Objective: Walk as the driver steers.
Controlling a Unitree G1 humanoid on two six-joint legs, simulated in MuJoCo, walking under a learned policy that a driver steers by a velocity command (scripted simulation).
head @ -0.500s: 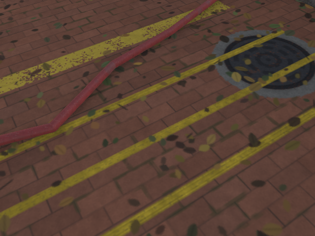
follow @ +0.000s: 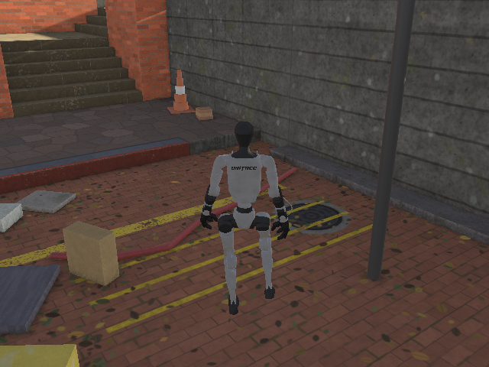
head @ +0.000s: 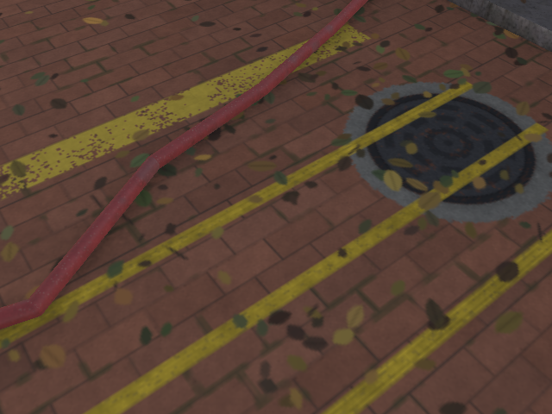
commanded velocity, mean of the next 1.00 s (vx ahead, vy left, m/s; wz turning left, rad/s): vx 0.50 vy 0.00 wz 0.17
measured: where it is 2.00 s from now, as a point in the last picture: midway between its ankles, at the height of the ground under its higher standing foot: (252, 286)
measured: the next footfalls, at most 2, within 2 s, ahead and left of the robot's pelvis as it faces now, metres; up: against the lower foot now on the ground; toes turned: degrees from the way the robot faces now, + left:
right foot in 0.30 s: +0.34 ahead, -0.17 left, +0.00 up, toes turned -2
left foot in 0.88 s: +0.64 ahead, +0.08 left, +0.00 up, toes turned +12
